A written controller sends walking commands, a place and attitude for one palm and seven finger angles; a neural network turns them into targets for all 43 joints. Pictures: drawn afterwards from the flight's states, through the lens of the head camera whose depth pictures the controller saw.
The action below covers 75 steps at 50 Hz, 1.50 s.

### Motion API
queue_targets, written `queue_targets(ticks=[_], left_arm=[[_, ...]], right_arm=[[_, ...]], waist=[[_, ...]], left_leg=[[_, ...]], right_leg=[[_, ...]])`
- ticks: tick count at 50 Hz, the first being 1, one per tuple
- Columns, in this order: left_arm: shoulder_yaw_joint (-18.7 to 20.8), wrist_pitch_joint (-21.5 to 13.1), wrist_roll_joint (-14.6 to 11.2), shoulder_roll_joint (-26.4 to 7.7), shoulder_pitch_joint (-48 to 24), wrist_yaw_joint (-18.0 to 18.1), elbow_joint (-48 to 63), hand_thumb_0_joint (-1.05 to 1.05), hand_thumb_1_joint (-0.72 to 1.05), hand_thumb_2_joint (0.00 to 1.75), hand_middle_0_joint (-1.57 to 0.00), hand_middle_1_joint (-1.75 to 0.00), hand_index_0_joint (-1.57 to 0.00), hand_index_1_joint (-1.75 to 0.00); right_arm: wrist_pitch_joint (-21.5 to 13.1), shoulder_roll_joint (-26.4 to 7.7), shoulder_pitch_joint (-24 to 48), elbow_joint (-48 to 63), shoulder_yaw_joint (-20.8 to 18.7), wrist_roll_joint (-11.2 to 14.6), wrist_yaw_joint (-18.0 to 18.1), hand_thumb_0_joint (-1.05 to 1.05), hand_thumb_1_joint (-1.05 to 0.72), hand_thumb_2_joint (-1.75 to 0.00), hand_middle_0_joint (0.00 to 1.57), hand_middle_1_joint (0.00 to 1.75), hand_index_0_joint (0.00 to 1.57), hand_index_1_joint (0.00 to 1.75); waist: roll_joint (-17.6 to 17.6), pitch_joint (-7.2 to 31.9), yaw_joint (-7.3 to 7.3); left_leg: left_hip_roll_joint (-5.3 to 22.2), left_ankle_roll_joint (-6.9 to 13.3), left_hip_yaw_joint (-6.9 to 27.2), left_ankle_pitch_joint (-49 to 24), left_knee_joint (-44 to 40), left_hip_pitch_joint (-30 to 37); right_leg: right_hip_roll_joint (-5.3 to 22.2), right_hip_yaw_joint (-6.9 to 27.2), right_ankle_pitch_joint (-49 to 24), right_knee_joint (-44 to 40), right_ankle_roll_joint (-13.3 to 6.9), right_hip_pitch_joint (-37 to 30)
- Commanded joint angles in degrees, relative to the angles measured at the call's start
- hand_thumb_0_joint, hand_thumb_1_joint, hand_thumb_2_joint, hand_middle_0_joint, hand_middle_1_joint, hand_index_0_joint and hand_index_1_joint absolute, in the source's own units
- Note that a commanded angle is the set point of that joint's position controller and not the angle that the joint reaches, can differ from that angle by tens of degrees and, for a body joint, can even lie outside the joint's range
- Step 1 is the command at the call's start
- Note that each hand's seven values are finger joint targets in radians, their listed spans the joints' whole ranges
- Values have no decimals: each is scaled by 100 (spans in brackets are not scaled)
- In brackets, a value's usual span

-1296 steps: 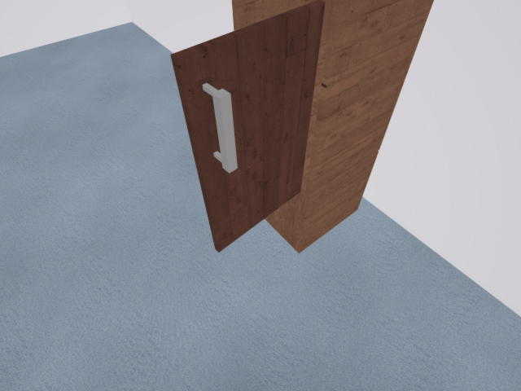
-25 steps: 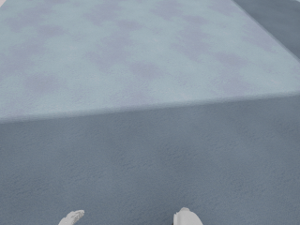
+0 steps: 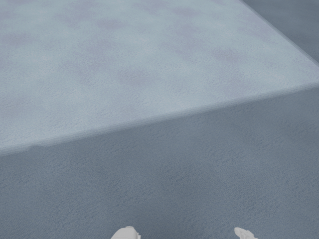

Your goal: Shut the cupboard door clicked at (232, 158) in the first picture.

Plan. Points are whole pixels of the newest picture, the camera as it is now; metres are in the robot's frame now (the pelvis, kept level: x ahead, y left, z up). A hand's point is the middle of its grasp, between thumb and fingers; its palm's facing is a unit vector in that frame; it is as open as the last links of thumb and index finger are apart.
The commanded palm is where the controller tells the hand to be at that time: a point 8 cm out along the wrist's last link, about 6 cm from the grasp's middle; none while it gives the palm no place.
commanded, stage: turn to face it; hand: left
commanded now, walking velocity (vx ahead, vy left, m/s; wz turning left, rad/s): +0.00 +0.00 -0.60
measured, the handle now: out of the picture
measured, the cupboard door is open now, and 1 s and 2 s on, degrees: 63 63 63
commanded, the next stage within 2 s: none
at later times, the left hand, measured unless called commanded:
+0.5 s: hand (109, 204) +0.22 +0.17 -0.16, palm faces -0.32 -0.90 -0.29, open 7.4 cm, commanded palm none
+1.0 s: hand (128, 185) +0.29 +0.13 -0.17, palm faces -0.55 -0.81 -0.21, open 7.4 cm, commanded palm none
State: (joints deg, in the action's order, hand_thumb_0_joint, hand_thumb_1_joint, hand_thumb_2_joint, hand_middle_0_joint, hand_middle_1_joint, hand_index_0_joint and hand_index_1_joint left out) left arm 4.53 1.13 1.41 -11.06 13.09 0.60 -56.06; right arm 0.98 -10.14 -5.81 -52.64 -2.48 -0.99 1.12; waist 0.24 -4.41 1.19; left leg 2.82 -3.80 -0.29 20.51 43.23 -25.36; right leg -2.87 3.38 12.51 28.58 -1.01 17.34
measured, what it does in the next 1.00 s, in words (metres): steps on the spot, turning right: left foot, then right foot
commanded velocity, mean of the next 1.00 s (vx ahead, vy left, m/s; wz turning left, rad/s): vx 0.00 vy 0.00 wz -0.60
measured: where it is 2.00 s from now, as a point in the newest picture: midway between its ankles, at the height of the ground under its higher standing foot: outside the picture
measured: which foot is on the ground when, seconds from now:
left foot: up 0.00-0.02, down 0.04-0.48, up 0.50-0.82, down 0.84-1.00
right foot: down 0.00-0.06, up 0.08-0.46, down 0.48-0.84, up 0.86-1.00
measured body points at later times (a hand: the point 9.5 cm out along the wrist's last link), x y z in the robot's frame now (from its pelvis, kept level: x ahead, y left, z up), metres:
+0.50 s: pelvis +0.04 +0.00 -0.01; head +0.08 -0.03 +0.43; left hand +0.24 +0.22 -0.14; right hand -0.01 -0.27 -0.16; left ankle +0.05 +0.13 -0.73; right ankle -0.01 -0.10 -0.74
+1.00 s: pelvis +0.08 +0.01 +0.00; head +0.14 +0.00 +0.45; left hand +0.32 +0.17 -0.15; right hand +0.00 -0.23 -0.13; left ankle +0.15 +0.11 -0.74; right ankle -0.03 -0.07 -0.66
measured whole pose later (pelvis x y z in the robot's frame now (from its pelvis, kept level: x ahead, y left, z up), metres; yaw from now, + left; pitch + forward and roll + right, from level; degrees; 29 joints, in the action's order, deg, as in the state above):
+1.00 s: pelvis +0.08 +0.01 +0.00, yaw -37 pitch +1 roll -2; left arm 5.1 4.6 0.9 -15.2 7.5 -1.6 -50.7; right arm 0.8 -11.1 -11.9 -49.3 -0.5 -2.2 1.3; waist 1.3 -5.8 0.4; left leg 6.7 -0.4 -8.0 16.4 31.3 -15.9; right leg -0.3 -1.1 29.4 61.7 3.1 26.6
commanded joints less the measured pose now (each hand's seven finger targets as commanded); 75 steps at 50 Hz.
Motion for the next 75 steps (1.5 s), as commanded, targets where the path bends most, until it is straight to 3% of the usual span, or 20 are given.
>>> queue_targets(ticks=[1,2,4,9,21,22,24,27,30,39,40,42,43,48,57,58,59,60,66,75], left_arm=[[198,-18,-55,-812,-294,-13,712,0,90,90,-20,-30,-20,-30],[148,9,-104,-502,-96,-59,816,0,90,90,-20,-30,-20,-30],[139,44,-15,-742,-239,-87,896,0,90,90,-20,-30,-20,-30],[207,194,-17,-684,19,-250,758,0,90,90,-20,-30,-20,-30],[90,111,-14,-682,-364,-288,1004,0,90,90,-20,-30,-20,-30],[126,66,-2,-855,-23,-263,909,0,90,90,-20,-30,-20,-30],[296,-54,21,-1855,625,-106,709,0,90,90,-20,-30,-20,-30],[238,-25,-57,-1488,170,49,813,0,90,90,-20,-30,-20,-30],[168,-13,-29,-1298,-348,44,997,0,90,90,-20,-30,-20,-30],[244,78,-16,-1394,-638,-38,994,0,90,90,-20,-30,-20,-30],[219,104,-63,-1253,-676,-41,1043,0,90,90,-20,-30,-20,-30],[105,124,-120,-726,-378,-108,1217,0,90,90,-20,-30,-20,-30],[115,136,-43,-876,-567,-122,1193,0,90,90,-20,-30,-20,-30],[120,214,-57,-687,-731,-281,1102,0,90,90,-20,-30,-20,-30],[109,117,-19,-760,-324,-298,1020,0,90,90,-20,-30,-20,-30],[174,57,8,-1106,63,-252,901,0,90,90,-20,-30,-20,-30],[285,-27,55,-1754,387,-161,818,0,90,90,-20,-30,-20,-30],[283,-11,-42,-1930,644,-94,741,0,90,90,-20,-30,-20,-30],[160,-14,-20,-1316,-397,9,1034,0,90,90,-20,-30,-20,-30],[222,81,-26,-1387,-569,-46,1000,0,90,90,-20,-30,-20,-30]], right_arm=[[-158,-812,-987,227,-136,28,99,0,-90,-90,20,30,20,30],[-191,-1369,-1005,307,-229,-58,113,0,-90,-90,20,30,20,30],[-162,-1539,-944,452,-222,-118,120,0,-90,-90,20,30,20,30],[-146,-1149,-271,740,-98,-65,140,0,-90,-90,20,30,20,30],[-29,-1509,-666,450,-317,-65,16,0,-90,-90,20,30,20,30],[-23,-1499,-610,478,-329,-27,-6,0,-90,-90,20,30,20,30],[6,-815,-314,869,-154,30,-62,0,-90,-90,20,30,20,30],[49,-1035,-170,771,-147,38,82,0,-90,-90,20,30,20,30],[87,-914,-459,560,-129,19,10,0,-90,-90,20,30,20,30],[-7,-841,-926,556,-125,68,30,0,-90,-90,20,30,20,30],[-70,-989,-1144,475,-138,48,49,0,-90,-90,20,30,20,30],[-130,-1859,-1417,544,-278,-69,87,0,-90,-90,20,30,20,30],[-130,-1779,-1408,523,-247,-109,114,0,-90,-90,20,30,20,30],[-107,-1361,-840,671,-169,-109,140,0,-90,-90,20,30,20,30],[9,-1575,-667,564,-328,-49,12,0,-90,-90,20,30,20,30],[11,-1409,-635,637,-317,2,-20,0,-90,-90,20,30,20,30],[20,-880,-409,916,-189,31,-55,0,-90,-90,20,30,20,30],[94,-984,-177,1038,-144,43,-3,0,-90,-90,20,30,20,30],[130,-916,-414,664,-135,14,-5,0,-90,-90,20,30,20,30],[-3,-899,-799,663,-125,73,45,0,-90,-90,20,30,20,30]], waist=[[270,822,-435],[-1289,830,-393],[-1335,717,-410],[-1087,609,-35],[-1187,830,-149],[-841,960,55],[1525,982,390],[1550,860,180],[826,929,-109],[921,729,-317],[621,847,-397],[-1798,1076,-390],[-1450,1016,-475],[-1098,725,-233],[-997,791,-36],[-273,978,140],[1583,912,337],[1284,847,462],[782,881,-153],[800,785,-344]], left_leg=[[267,135,240,-825,-1967,2170],[1599,638,1573,-1357,-2401,2566],[2516,1400,2099,-2118,-2688,1916],[1572,1046,135,-2810,-2443,1749],[1740,743,-771,-2959,-1369,1889],[1558,499,-946,-2595,-761,1497],[246,-94,-1028,1679,1709,-941],[429,-120,136,1030,2678,-1519],[358,-200,-88,428,2000,-686],[-83,-89,-280,-434,-1032,859],[59,-31,-193,-974,-1825,1514],[2358,1065,1952,-2634,-2509,2378],[2501,1329,1959,-2665,-2514,2029],[1733,1110,146,-3635,-2112,2108],[1634,584,-770,-2271,-1093,1440],[1340,295,-958,-1562,-263,819],[420,-57,-1235,1344,1117,-796],[281,-59,-408,1783,1989,-964],[284,-184,-92,343,1885,-563],[-127,-40,-197,-558,-1279,1140]], right_leg=[[761,1122,-586,-27,-298,865],[-34,390,1053,962,39,1636],[185,-65,2333,3179,246,1631],[512,-352,1123,3955,478,1521],[291,-1089,388,454,200,-122],[378,-959,-333,-262,91,-856],[2575,1773,-3696,-715,-998,-2125],[2137,1483,-3664,-549,-1157,-1938],[1671,747,-3175,-482,-933,-1273],[1295,1297,-1814,-155,-619,-348],[1039,1156,-1524,183,-373,4],[-69,-195,2282,2349,240,1357],[119,-35,2453,3399,248,1330],[483,-420,1626,3425,432,1383],[237,-1063,23,34,162,-598],[751,-376,-727,-546,-62,-1445],[2225,1724,-2522,-865,-688,-2209],[2665,1949,-3090,-843,-1209,-1670],[1583,884,-2516,-654,-937,-1034],[1229,1466,-1658,-179,-574,-134]])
